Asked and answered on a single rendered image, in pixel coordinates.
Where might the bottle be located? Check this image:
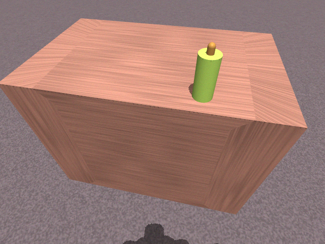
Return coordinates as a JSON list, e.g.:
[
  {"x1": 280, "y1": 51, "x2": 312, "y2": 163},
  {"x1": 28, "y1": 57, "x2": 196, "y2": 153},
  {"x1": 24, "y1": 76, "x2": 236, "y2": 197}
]
[{"x1": 192, "y1": 42, "x2": 223, "y2": 103}]

